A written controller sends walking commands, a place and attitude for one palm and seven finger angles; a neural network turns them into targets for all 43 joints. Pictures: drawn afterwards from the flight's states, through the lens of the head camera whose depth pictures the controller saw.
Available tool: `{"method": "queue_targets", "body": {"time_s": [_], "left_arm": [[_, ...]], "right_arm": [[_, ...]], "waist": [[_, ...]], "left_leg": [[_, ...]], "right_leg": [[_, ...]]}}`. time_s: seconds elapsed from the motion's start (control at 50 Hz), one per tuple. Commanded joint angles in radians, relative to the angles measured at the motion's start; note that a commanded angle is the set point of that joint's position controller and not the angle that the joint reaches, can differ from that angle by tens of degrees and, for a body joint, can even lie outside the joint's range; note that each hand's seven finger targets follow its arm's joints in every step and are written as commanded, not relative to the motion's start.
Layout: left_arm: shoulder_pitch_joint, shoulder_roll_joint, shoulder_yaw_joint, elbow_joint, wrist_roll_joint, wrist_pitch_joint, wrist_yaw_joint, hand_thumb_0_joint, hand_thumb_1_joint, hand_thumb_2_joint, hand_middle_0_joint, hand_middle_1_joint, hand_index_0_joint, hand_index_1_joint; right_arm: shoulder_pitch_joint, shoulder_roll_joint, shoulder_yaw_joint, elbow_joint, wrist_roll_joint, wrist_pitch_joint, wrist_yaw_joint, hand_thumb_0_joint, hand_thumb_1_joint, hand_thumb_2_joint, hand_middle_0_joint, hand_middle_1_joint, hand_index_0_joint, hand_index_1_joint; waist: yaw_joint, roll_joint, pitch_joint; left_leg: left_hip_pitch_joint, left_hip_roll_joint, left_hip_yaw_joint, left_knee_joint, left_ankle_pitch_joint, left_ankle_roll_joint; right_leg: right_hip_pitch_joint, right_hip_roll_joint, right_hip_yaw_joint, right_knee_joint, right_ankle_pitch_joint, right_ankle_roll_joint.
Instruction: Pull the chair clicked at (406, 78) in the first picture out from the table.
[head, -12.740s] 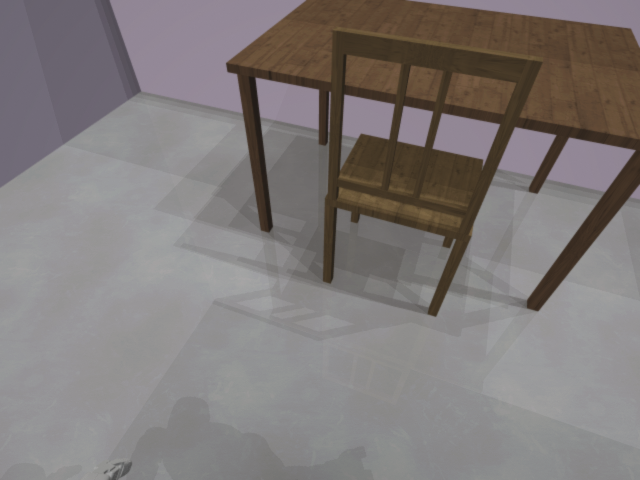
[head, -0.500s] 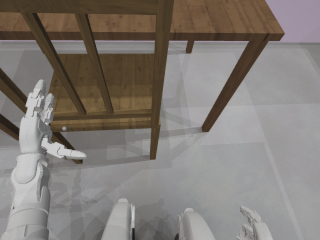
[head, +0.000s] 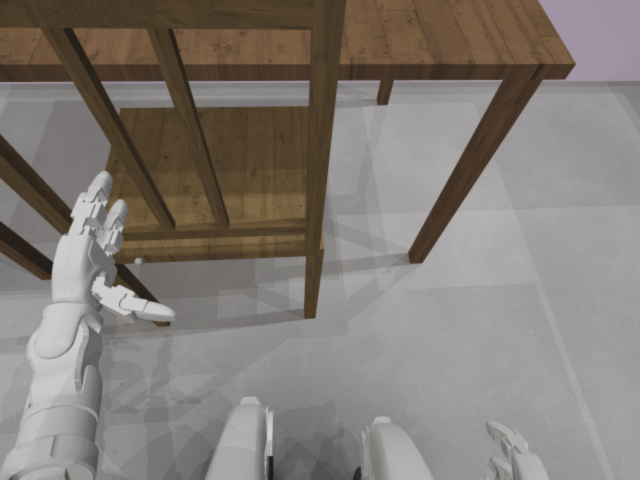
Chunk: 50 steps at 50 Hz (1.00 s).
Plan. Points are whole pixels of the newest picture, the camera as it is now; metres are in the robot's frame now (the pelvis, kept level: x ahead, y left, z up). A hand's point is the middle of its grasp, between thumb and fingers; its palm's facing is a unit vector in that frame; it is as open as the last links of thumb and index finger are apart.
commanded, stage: push the fingers through the gap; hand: left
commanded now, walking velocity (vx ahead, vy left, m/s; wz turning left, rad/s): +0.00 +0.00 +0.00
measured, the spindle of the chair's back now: (129, 155) +0.50 +0.27 +0.05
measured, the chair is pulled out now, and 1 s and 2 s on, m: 0.00 0.00 0.00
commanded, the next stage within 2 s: hook a spindle and tug to test in 1.44 s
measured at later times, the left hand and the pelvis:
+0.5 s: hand (148, 225) +0.41 +0.23 +0.02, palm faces +0.11 -0.99 -0.02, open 16.9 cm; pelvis +0.00 +0.00 +0.00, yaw -1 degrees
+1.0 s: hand (155, 191) +0.46 +0.23 +0.03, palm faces +0.11 -0.99 -0.03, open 17.0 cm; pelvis -0.01 +0.00 -0.01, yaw -1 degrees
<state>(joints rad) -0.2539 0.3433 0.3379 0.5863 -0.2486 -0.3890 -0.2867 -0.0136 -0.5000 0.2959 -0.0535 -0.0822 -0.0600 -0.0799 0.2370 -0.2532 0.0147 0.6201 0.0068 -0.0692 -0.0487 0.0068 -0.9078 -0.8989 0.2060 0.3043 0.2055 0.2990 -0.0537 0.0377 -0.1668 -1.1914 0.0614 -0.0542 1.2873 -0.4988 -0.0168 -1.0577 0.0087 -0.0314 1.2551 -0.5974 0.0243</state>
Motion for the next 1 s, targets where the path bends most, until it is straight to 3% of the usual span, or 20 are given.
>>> {"method": "queue_targets", "body": {"time_s": [0.0, 0.04, 0.08, 0.16, 0.2, 0.22, 0.24, 0.26, 0.32, 0.42, 0.46, 0.5, 0.54, 0.56, 0.64, 0.72, 0.78, 0.84, 0.88, 0.98], "left_arm": [[-0.293, 0.204, 0.071, -0.259, -0.002, -0.114, 0.021, 0.000, -0.500, 0.300, -0.060, -0.080, -0.060, -0.080], [-0.338, 0.266, 0.126, -0.211, 0.015, -0.143, 0.055, 0.000, -0.500, 0.300, -0.060, -0.080, -0.060, -0.080], [-0.378, 0.228, 0.093, -0.186, 0.035, -0.158, 0.072, 0.000, -0.500, 0.300, -0.060, -0.080, -0.060, -0.080], [-0.365, 0.252, 0.104, -0.113, 0.057, -0.137, 0.069, 0.000, -0.500, 0.300, -0.060, -0.080, -0.060, -0.080], [-0.384, 0.248, 0.091, -0.091, 0.052, -0.116, 0.048, 0.000, -0.500, 0.300, -0.060, -0.080, -0.060, -0.080], [-0.373, 0.261, 0.102, -0.088, 0.049, -0.107, 0.040, 0.000, -0.500, 0.300, -0.060, -0.080, -0.060, -0.080], [-0.379, 0.234, 0.078, -0.090, 0.039, -0.099, 0.026, 0.000, -0.500, 0.300, -0.060, -0.080, -0.060, -0.080], [-0.386, 0.270, 0.110, -0.098, 0.035, -0.095, 0.021, 0.000, -0.500, 0.300, -0.060, -0.080, -0.060, -0.080], [-0.412, 0.243, 0.091, -0.110, 0.025, -0.092, 0.018, 0.000, -0.500, 0.300, -0.060, -0.080, -0.060, -0.080], [-0.487, 0.283, 0.133, -0.012, 0.041, -0.114, 0.046, 0.000, -0.500, 0.300, -0.060, -0.080, -0.060, -0.080], [-0.540, 0.308, 0.138, -0.016, 0.060, -0.134, 0.050, 0.000, -0.500, 0.300, -0.060, -0.080, -0.060, -0.080], [-0.550, 0.291, 0.114, -0.036, 0.071, -0.150, 0.044, 0.000, -0.500, 0.300, -0.060, -0.080, -0.060, -0.080], [-0.578, 0.277, 0.091, -0.043, 0.070, -0.155, 0.039, 0.000, -0.500, 0.300, -0.060, -0.080, -0.060, -0.080], [-0.559, 0.296, 0.112, -0.019, 0.073, -0.151, 0.038, 0.000, -0.500, 0.300, -0.060, -0.080, -0.060, -0.080], [-0.593, 0.285, 0.099, 0.063, 0.078, -0.126, 0.042, 0.000, -0.500, 0.300, -0.060, -0.080, -0.060, -0.080], [-0.642, 0.324, 0.127, 0.093, 0.091, -0.125, 0.056, 0.000, -0.500, 0.300, -0.060, -0.080, -0.060, -0.080], [-0.723, 0.337, 0.120, 0.098, 0.107, -0.150, 0.060, 0.000, -0.500, 0.300, -0.060, -0.080, -0.060, -0.080], [-0.754, 0.364, 0.138, 0.113, 0.107, -0.166, 0.054, 0.000, -0.500, 0.300, -0.060, -0.080, -0.060, -0.080], [-0.756, 0.364, 0.140, 0.167, 0.108, -0.160, 0.047, 0.000, -0.500, 0.300, -0.060, -0.080, -0.060, -0.080], [-0.780, 0.371, 0.134, 0.223, 0.122, -0.132, 0.043, 0.000, -0.500, 0.300, -0.060, -0.080, -0.060, -0.080]], "right_arm": [[0.066, -0.158, -0.076, -0.083, -0.008, -0.053, -0.016, 0.000, -0.900, -0.900, 0.200, 0.300, 0.200, 0.300], [0.070, -0.160, -0.071, -0.064, -0.015, -0.051, -0.018, 0.000, -0.900, -0.900, 0.200, 0.300, 0.200, 0.300], [0.063, -0.150, -0.066, -0.063, -0.019, -0.049, -0.012, 0.000, -0.900, -0.900, 0.200, 0.300, 0.200, 0.300], [0.073, -0.161, -0.066, -0.071, -0.022, -0.031, -0.004, 0.000, -0.900, -0.900, 0.200, 0.300, 0.200, 0.300], [0.079, -0.166, -0.066, -0.072, -0.019, -0.022, -0.002, 0.000, -0.900, -0.900, 0.200, 0.300, 0.200, 0.300], [0.084, -0.168, -0.068, -0.075, -0.017, -0.018, -0.001, 0.000, -0.900, -0.900, 0.200, 0.300, 0.200, 0.300], [0.088, -0.166, -0.068, -0.079, -0.014, -0.019, 0.000, 0.000, -0.900, -0.900, 0.200, 0.300, 0.200, 0.300], [0.091, -0.171, -0.070, -0.075, -0.014, -0.016, -0.001, 0.000, -0.900, -0.900, 0.200, 0.300, 0.200, 0.300], [0.096, -0.165, -0.072, -0.071, -0.012, -0.016, 0.001, 0.000, -0.900, -0.900, 0.200, 0.300, 0.200, 0.300], [0.114, -0.170, -0.069, -0.041, -0.018, -0.009, -0.001, 0.000, -0.900, -0.900, 0.200, 0.300, 0.200, 0.300], [0.120, -0.173, -0.069, -0.039, -0.022, -0.006, -0.001, 0.000, -0.900, -0.900, 0.200, 0.300, 0.200, 0.300], [0.123, -0.171, -0.072, -0.042, -0.025, -0.004, 0.004, 0.000, -0.900, -0.900, 0.200, 0.300, 0.200, 0.300], [0.130, -0.173, -0.072, -0.042, -0.026, -0.002, 0.007, 0.000, -0.900, -0.900, 0.200, 0.300, 0.200, 0.300], [0.131, -0.175, -0.074, -0.038, -0.026, 0.002, 0.008, 0.000, -0.900, -0.900, 0.200, 0.300, 0.200, 0.300], [0.139, -0.179, -0.069, -0.030, -0.022, 0.016, 0.009, 0.000, -0.900, -0.900, 0.200, 0.300, 0.200, 0.300], [0.143, -0.180, -0.067, -0.033, -0.026, 0.028, 0.009, 0.000, -0.900, -0.900, 0.200, 0.300, 0.200, 0.300], [0.151, -0.182, -0.066, -0.022, -0.031, 0.033, 0.009, 0.000, -0.900, -0.900, 0.200, 0.300, 0.200, 0.300], [0.157, -0.187, -0.065, -0.016, -0.036, 0.035, 0.009, 0.000, -0.900, -0.900, 0.200, 0.300, 0.200, 0.300], [0.161, -0.188, -0.063, -0.009, -0.037, 0.043, 0.009, 0.000, -0.900, -0.900, 0.200, 0.300, 0.200, 0.300], [0.174, -0.192, -0.061, -0.015, -0.037, 0.066, 0.016, 0.000, -0.900, -0.900, 0.200, 0.300, 0.200, 0.300]], "waist": [[-0.018, 0.064, -0.413], [-0.022, 0.040, -0.383], [-0.025, 0.084, -0.373], [-0.017, 0.094, -0.417], [-0.026, 0.085, -0.418], [-0.017, 0.089, -0.433], [-0.027, 0.100, -0.440], [-0.018, 0.084, -0.457], [-0.025, 0.093, -0.446], [-0.048, 0.012, -0.384], [-0.047, 0.051, -0.411], [-0.039, 0.112, -0.450], [-0.052, 0.129, -0.463], [-0.042, 0.113, -0.470], [-0.059, 0.102, -0.411], [-0.058, 0.077, -0.425], [-0.075, 0.098, -0.438], [-0.073, 0.121, -0.460], [-0.075, 0.100, -0.451], [-0.079, 0.121, -0.449]], "left_leg": [[0.462, -0.026, 0.000, -0.142, 0.296, 0.031], [0.416, -0.025, 0.000, -0.128, 0.274, 0.032], [0.417, -0.029, 0.002, -0.131, 0.254, 0.027], [0.420, -0.028, 0.013, -0.132, 0.260, 0.027], [0.411, -0.026, 0.017, -0.129, 0.258, 0.029], [0.420, -0.025, 0.018, -0.131, 0.278, 0.028], [0.434, -0.026, 0.017, -0.129, 0.296, 0.030], [0.441, -0.021, 0.014, -0.128, 0.310, 0.028], [0.450, -0.022, 0.010, -0.131, 0.318, 0.028], [0.348, -0.024, 0.016, -0.112, 0.254, 0.039], [0.372, -0.023, 0.013, -0.111, 0.257, 0.036], [0.437, -0.021, 0.008, -0.115, 0.295, 0.028], [0.473, -0.018, 0.001, -0.114, 0.312, 0.029], [0.468, -0.018, 0.001, -0.115, 0.311, 0.027], [0.424, -0.018, -0.004, -0.118, 0.260, 0.029], [0.392, -0.022, 0.005, -0.112, 0.253, 0.034], [0.415, -0.018, -0.002, -0.103, 0.257, 0.034], [0.430, -0.018, -0.009, -0.096, 0.263, 0.033], [0.413, -0.017, -0.010, -0.095, 0.261, 0.033], [0.410, -0.015, -0.010, -0.091, 0.265, 0.033]], "right_leg": [[0.058, 0.022, -0.019, -0.174, 0.282, -0.047], [0.040, 0.027, -0.018, -0.159, 0.263, -0.046], [0.019, 0.023, -0.018, -0.153, 0.240, -0.048], [0.042, 0.022, -0.013, -0.155, 0.256, -0.050], [0.050, 0.022, -0.011, -0.161, 0.266, -0.048], [0.063, 0.023, -0.010, -0.162, 0.284, -0.050], [0.057, 0.025, -0.010, -0.162, 0.296, -0.050], [0.068, 0.023, -0.011, -0.160, 0.312, -0.049], [0.059, 0.024, -0.013, -0.167, 0.313, -0.046], [0.052, 0.027, -0.006, -0.164, 0.277, -0.039], [0.033, 0.026, -0.007, -0.153, 0.267, -0.043], [0.016, 0.026, -0.012, -0.148, 0.276, -0.050], [-0.001, 0.028, -0.015, -0.149, 0.281, -0.052], [0.013, 0.027, -0.014, -0.152, 0.282, -0.051], [-0.020, 0.029, -0.019, -0.155, 0.241, -0.050], [0.006, 0.027, -0.012, -0.158, 0.247, -0.047], [-0.027, 0.028, -0.013, -0.150, 0.239, -0.047], [-0.036, 0.032, -0.014, -0.144, 0.234, -0.051], [-0.036, 0.030, -0.017, -0.144, 0.233, -0.050], [-0.064, 0.028, -0.018, -0.139, 0.232, -0.049]]}}
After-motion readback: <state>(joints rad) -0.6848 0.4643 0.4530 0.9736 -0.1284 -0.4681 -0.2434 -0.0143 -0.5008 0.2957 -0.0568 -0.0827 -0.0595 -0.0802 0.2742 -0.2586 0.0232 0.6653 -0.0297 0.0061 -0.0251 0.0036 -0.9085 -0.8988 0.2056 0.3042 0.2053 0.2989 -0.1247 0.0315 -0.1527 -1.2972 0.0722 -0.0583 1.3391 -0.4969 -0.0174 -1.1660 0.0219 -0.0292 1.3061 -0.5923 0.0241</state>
